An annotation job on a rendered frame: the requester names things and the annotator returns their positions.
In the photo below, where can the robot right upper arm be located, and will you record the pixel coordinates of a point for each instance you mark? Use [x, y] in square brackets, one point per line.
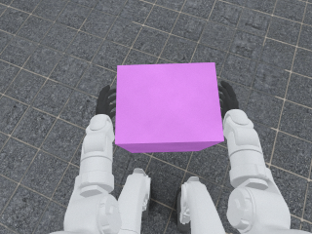
[255, 211]

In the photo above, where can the robot left hand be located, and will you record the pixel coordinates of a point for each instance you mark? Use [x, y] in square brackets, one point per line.
[104, 100]

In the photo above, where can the robot left forearm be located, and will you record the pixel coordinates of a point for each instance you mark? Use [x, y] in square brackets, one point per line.
[95, 174]

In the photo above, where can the robot right hand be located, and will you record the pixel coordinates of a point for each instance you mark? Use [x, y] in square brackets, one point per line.
[228, 97]

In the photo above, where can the carton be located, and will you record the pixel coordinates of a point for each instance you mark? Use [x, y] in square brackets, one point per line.
[167, 107]

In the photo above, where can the left robot thigh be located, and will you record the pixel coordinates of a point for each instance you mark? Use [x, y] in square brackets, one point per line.
[130, 202]

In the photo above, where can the robot left upper arm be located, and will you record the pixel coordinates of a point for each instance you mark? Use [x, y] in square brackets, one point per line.
[98, 214]

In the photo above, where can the left robot shin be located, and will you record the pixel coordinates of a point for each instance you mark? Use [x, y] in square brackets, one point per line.
[140, 171]

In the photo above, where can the robot right forearm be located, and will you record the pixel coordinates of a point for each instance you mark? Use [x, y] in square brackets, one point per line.
[245, 154]

